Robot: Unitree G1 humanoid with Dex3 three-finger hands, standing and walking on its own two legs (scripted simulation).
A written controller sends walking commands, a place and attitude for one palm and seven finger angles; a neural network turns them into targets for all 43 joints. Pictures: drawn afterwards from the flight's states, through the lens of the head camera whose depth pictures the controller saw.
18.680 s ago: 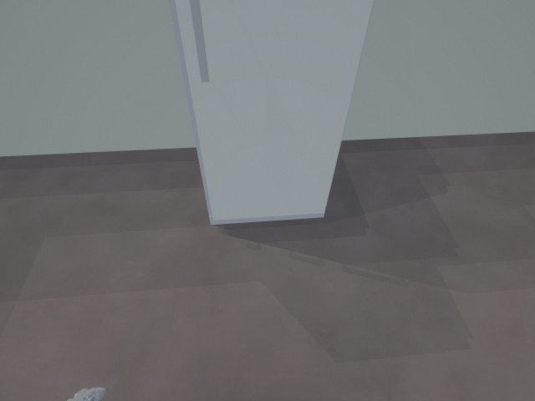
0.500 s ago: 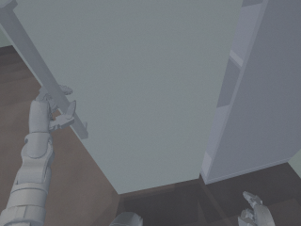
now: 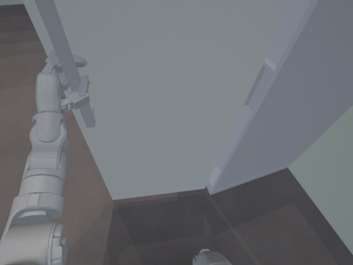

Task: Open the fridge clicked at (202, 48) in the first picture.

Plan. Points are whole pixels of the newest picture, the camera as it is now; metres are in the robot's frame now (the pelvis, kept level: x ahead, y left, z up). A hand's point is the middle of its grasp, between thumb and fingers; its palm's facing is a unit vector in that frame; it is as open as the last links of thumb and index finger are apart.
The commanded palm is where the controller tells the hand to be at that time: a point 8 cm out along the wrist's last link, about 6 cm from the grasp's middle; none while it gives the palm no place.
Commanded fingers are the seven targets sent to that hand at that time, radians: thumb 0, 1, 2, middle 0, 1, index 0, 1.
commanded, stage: stop walking and hold the door back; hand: left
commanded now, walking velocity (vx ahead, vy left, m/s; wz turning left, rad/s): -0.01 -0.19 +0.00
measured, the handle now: (69, 57) +0.48 +0.22 +0.20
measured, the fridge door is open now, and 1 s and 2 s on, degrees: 78 80 80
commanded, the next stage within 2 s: loosen the grip on the handle in 0.74 s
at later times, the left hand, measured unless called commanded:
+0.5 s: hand (81, 96) +0.43 +0.20 +0.14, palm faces +0.14 -0.97 -0.20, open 6.4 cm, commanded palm +0.39 +0.27 +0.13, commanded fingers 0.00 0.90 0.90 -0.45 -1.40 -0.45 -1.40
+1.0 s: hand (81, 99) +0.42 +0.20 +0.14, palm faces +0.12 -0.97 -0.22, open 7.3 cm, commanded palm +0.38 +0.24 +0.14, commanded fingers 0.00 -0.19 0.38 -0.45 -1.40 -0.45 -1.40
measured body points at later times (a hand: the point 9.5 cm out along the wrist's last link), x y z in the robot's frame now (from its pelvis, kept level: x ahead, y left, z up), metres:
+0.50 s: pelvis +0.04 +0.03 -0.02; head +0.08 +0.05 +0.43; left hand +0.42 +0.25 +0.15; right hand +0.19 -0.25 -0.09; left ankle +0.08 +0.14 -0.75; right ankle +0.05 -0.12 -0.75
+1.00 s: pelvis +0.01 +0.03 -0.02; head +0.01 +0.03 +0.43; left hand +0.40 +0.25 +0.16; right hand +0.12 -0.24 -0.11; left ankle +0.08 +0.14 -0.75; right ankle +0.02 -0.10 -0.75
